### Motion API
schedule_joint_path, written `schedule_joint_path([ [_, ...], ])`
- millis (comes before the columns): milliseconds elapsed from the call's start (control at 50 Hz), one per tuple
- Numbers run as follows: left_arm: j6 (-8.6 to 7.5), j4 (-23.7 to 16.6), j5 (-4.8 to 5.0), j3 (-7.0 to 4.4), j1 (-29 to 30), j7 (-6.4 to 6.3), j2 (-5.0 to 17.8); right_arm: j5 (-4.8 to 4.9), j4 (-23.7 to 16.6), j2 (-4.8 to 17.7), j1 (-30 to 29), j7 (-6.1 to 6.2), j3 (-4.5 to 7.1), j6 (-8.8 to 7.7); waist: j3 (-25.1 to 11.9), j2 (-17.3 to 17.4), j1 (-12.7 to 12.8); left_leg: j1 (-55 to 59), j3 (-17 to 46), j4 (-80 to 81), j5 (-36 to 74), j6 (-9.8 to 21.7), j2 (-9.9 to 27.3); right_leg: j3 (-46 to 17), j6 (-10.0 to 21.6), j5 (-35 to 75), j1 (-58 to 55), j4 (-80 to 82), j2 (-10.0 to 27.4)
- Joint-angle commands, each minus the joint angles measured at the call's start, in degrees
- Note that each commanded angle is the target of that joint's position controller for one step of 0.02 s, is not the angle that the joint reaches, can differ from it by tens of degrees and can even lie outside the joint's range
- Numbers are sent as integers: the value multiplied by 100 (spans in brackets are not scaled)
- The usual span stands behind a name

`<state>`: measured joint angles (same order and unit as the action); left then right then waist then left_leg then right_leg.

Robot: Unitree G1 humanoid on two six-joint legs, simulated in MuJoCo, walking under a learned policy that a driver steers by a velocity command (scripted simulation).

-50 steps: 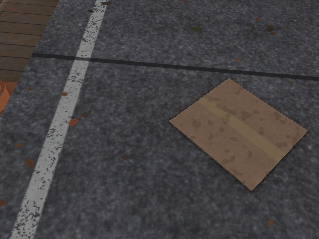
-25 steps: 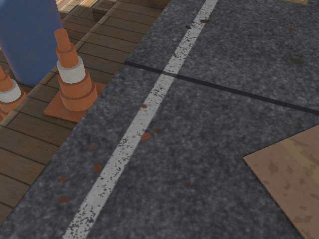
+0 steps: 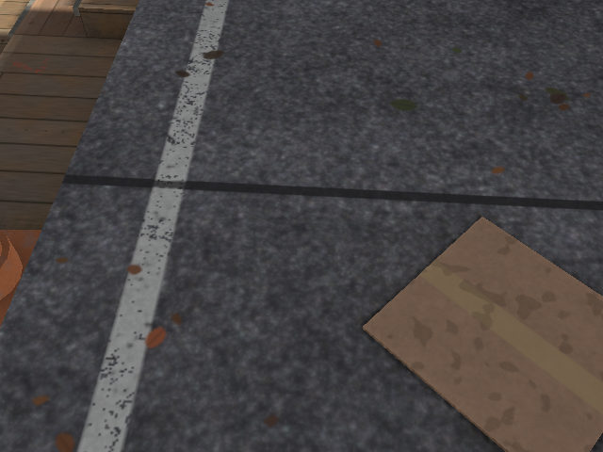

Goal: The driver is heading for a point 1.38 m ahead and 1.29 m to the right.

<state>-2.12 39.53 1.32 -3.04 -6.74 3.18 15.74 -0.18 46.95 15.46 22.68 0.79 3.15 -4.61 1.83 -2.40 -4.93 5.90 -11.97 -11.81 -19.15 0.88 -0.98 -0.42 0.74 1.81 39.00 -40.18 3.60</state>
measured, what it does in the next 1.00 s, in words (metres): walks ahead, turning right: right foot, then left foot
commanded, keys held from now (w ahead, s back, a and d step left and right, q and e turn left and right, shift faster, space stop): w+e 1.00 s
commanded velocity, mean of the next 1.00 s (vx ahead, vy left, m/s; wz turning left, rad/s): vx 0.50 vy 0.00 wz -0.57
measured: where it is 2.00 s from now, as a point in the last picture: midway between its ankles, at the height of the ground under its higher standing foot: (446, 270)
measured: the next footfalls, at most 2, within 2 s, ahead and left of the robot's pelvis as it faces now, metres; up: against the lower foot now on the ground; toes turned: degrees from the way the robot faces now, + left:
right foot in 0.12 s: +0.24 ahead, -0.11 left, +0.00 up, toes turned -6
left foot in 0.58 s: +0.56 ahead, +0.03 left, +0.00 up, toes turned -24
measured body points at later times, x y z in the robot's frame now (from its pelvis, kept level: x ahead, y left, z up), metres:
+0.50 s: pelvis +0.29 -0.03 +0.01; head +0.33 -0.05 +0.45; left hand +0.43 +0.24 -0.10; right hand +0.45 -0.33 -0.07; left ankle +0.52 +0.08 -0.69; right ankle +0.20 -0.10 -0.74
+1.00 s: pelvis +0.54 -0.10 +0.00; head +0.57 -0.12 +0.45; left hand +0.86 -0.03 -0.07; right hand +0.40 -0.35 -0.12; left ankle +0.52 +0.05 -0.74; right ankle +0.60 -0.31 -0.69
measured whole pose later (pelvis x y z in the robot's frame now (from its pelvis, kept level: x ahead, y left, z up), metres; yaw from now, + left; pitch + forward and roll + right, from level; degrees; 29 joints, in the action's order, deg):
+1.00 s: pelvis +0.54 -0.10 +0.00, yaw -36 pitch +1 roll +2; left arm -0.8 35.9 1.4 -3.3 -5.8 2.3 16.3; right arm 0.3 46.0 17.2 19.3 0.2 4.1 -4.3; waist 3.2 -1.9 -5.4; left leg 2.3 -11.4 -13.9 -16.7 -0.3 -0.1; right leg -1.2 0.2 -3.0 38.2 -42.8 5.3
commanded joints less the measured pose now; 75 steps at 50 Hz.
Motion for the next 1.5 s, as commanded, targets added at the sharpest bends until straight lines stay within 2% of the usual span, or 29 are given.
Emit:
schedule_joint_path([
  [20,-112,-743,20,10,862,145,194,70,-221,1041,-34,48,254,33,501,551,64,-95,229,18,3814,621,1677,350,260,-297,47,431,-131],
  [60,-81,-784,11,-89,633,169,409,90,-234,1244,-76,103,307,122,93,803,334,189,87,-767,5958,530,1705,676,508,-872,-590,414,-497],
  [100,-33,-531,37,-348,-658,98,896,105,-290,1366,-187,157,334,208,-702,861,1095,-223,-29,-2581,6747,376,1581,731,869,-958,-2429,665,-883],
  [120,37,-318,31,-520,-1577,-26,1228,87,-383,1320,-230,180,295,167,-1149,526,1579,-1504,-8,-4127,5389,167,1359,30,1124,-844,-4184,911,-599],
  [140,28,-327,46,-595,-1544,-113,1838,-142,-685,348,466,38,-7,17,-1729,-1128,809,-4263,349,-6376,-932,-210,235,-3099,2189,-1417,-6441,982,1070],
  [160,-39,-457,12,-490,-1752,-130,1477,43,-782,727,-36,-48,11,-237,-2629,-548,1191,-4870,1741,-7148,-1511,-169,-102,-4882,2559,-2282,-6710,2004,1576],
  [180,-102,-382,-39,-406,-1549,-122,1197,270,-1024,1022,-774,-90,102,-350,-1699,-237,1303,-5317,1877,-7002,-924,-64,206,-4022,2159,-1969,-6084,2297,1373],
  [240,-170,-545,-90,-269,-536,-152,788,13,-999,987,-760,-19,124,-349,-497,243,496,-4440,1803,-5729,12,-118,740,-2405,1759,-298,-3689,2532,680],
  [320,-209,-437,-56,-291,-516,-248,887,-116,-1059,740,-793,-16,71,-125,-223,115,320,-4037,1543,-4792,446,-484,760,-1737,1749,552,-2503,2801,383],
  [420,-101,-210,9,-334,-966,-375,1051,-59,-1367,449,-2049,-78,-65,-173,-128,-101,831,-3427,1373,-2508,2361,-573,282,-1344,1248,-224,-2082,2577,-100],
  [500,-38,-65,60,-331,-1272,-405,1025,64,-1482,737,-2332,-172,43,-247,-200,-278,878,-3246,1687,-1780,2188,-427,155,-2080,1104,-819,-2780,2048,220],
  [560,2,-91,16,-317,-1126,-406,930,72,-1340,942,-1665,-167,190,-308,-355,-470,446,-2397,1611,-1456,1591,-75,137,-2386,878,-584,-2986,1347,248],
  [580,-15,-132,-21,-224,-1144,-379,669,-4,-1266,1115,-1070,-127,277,-339,-836,-304,148,-1326,1815,-1428,1507,184,467,-2129,684,-538,-2732,429,-60],
  [600,-28,-230,-157,-84,-1357,-365,273,-56,-1224,1428,-241,-68,349,-316,-1720,587,-60,178,2915,-1489,1199,510,1542,-1512,436,-2003,-1968,-1274,-525],
  [620,-87,-406,103,-39,-2062,-357,220,-101,-995,1742,18,-141,430,-238,-2073,2554,339,1381,5800,-708,-579,1378,2605,-995,159,-3759,48,-2885,-998],
  [640,-60,-213,165,-158,-1873,-393,859,-11,-1155,1113,-244,-159,307,-216,-1480,1533,173,961,5761,-448,-1735,1209,2479,-1141,50,-3298,570,-3511,-525],
  [680,8,-347,32,-232,-987,-397,1003,-41,-1188,758,-724,-118,181,-148,-491,610,144,-328,3970,-367,-477,869,1968,-802,-41,-2373,440,-3463,-172],
  [820,128,-575,-10,-153,-551,-300,426,-20,-791,783,-816,-78,232,-217,11,705,350,-1117,1918,297,1580,1033,1624,-575,-193,-1465,316,-2195,272],
  [1020,41,-991,15,-63,770,13,343,148,-353,1266,-443,-38,371,40,340,602,32,-321,471,104,2859,703,1723,258,161,-710,-180,198,31],
  [1060,74,-989,-28,-181,462,16,564,198,-346,1441,-510,-9,419,102,-4,801,345,-125,216,-700,4939,581,1719,573,416,-1298,-899,281,-351],
  [1100,129,-574,-3,-499,-1159,-67,1095,237,-400,1361,-585,44,374,156,-895,683,1244,-898,-108,-2847,5618,289,1415,645,840,-1037,-3255,784,-823],
  [1120,158,-447,10,-717,-1889,-184,1819,50,-691,901,-290,32,190,94,-1541,-463,1317,-3194,-93,-5041,2791,-77,943,-1551,1604,-1455,-5567,910,444],
  [1140,94,-593,82,-673,-1726,-187,1907,-22,-911,565,-411,-33,19,-75,-2450,-1089,1037,-4610,1069,-6441,-1273,-233,-89,-4533,2383,-2936,-6391,2061,1451],
  [1160,-16,-617,9,-504,-1673,-148,1456,166,-1023,1049,-1082,-136,137,-242,-2095,-516,1358,-5051,1820,-6585,-1039,-91,216,-4324,2064,-2815,-5983,2409,1419],
  [1180,-100,-567,-43,-428,-1476,-135,1241,253,-1123,1011,-1393,-162,120,-322,-1335,-282,1217,-5090,1759,-6226,-629,23,409,-3615,1859,-2296,-5199,2379,1187],
  [1200,-135,-554,-24,-362,-1091,-127,1055,133,-1070,957,-1365,-123,116,-351,-804,132,877,-4832,1725,-5679,-295,13,610,-2945,1671,-1508,-4355,2356,907],
  [1240,-130,-692,-92,-262,-507,-173,773,-1,-923,965,-1122,-93,169,-251,-533,-59,443,-4142,1725,-5054,151,-73,772,-2305,1521,-1123,-3366,2593,478],
  [1380,-149,-382,-88,-275,-889,-387,903,-48,-989,491,-1886,-159,-22,-111,-78,-209,712,-3648,1435,-2808,2195,-516,515,-1342,1319,-721,-2337,2749,135],
  [1500,-147,-36,-14,-289,-1418,-387,991,72,-1158,674,-2499,-320,6,-179,103,-132,971,-3688,1612,-1864,2331,-245,466,-1695,1215,-1220,-3020,2218,605],
])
